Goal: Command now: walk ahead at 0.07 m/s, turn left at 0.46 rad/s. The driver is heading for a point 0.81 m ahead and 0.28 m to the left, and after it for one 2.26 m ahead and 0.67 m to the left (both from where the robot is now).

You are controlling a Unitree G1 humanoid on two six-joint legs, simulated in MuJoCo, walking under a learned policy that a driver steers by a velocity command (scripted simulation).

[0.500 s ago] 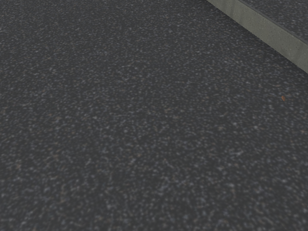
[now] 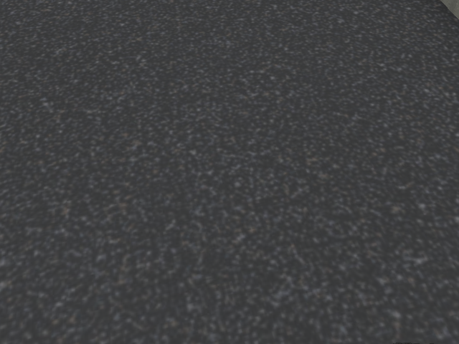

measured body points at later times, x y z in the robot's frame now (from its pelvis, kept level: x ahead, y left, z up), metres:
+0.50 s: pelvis +0.06 -0.03 +0.01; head +0.11 -0.04 +0.46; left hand +0.13 +0.28 -0.08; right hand +0.30 -0.26 -0.09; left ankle +0.04 +0.09 -0.68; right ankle +0.12 -0.13 -0.72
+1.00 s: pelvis +0.10 +0.05 +0.02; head +0.10 +0.08 +0.47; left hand +0.06 +0.37 -0.09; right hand +0.32 -0.13 -0.08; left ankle +0.00 +0.09 -0.72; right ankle +0.21 -0.06 -0.65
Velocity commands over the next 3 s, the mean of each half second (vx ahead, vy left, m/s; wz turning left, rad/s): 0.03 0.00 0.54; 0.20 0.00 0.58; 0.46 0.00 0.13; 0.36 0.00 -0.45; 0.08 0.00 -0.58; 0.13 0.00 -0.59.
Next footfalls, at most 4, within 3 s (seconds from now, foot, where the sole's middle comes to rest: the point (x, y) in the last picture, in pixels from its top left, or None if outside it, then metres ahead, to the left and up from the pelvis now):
0.42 right None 0.16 -0.12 -0.76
0.84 left None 0.03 0.11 -0.76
1.28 right None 0.43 0.15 -0.76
1.76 left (78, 320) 0.50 0.49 -0.76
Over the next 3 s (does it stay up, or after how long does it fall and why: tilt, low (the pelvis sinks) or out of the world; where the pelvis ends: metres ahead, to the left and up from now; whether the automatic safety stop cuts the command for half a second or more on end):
stays up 0.63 0.35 0.01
